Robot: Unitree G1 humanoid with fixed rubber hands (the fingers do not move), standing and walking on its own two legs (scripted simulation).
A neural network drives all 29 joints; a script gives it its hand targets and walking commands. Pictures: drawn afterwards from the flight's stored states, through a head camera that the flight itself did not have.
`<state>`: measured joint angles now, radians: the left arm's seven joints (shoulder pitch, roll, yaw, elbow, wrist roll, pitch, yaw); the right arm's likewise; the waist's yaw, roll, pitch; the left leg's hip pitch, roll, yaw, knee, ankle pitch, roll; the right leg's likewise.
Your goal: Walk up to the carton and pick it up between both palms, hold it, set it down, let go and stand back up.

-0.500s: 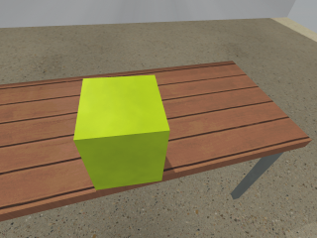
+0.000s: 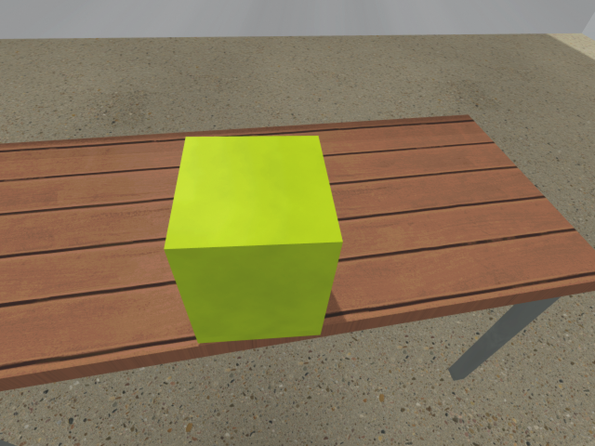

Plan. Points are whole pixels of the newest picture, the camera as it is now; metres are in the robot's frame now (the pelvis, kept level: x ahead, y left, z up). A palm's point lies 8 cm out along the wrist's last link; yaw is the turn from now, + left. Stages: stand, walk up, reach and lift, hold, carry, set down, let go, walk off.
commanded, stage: walk up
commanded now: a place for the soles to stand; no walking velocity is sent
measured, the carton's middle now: (257, 241) +0.42 +0.06 +0.03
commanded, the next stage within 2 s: none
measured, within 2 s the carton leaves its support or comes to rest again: neither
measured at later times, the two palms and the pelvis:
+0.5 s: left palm out of the picture +0.03 +0.27 -0.14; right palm out of the picture +0.06 -0.25 -0.13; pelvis +0.00 +0.00 -0.01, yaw +5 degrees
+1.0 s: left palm out of the picture +0.01 +0.24 -0.13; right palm out of the picture +0.10 -0.26 -0.13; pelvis +0.00 -0.02 +0.00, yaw +8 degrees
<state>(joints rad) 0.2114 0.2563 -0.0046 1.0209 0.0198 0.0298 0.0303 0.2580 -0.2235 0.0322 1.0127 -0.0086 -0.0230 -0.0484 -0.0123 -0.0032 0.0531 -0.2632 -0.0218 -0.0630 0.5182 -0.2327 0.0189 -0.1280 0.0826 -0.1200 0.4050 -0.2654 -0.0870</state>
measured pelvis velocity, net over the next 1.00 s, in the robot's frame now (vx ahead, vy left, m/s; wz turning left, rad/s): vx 0.00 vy -0.02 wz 0.15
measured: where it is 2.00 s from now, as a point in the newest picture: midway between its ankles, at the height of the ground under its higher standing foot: outside the picture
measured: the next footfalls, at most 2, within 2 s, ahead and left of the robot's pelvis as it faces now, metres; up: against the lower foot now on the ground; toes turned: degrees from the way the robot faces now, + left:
none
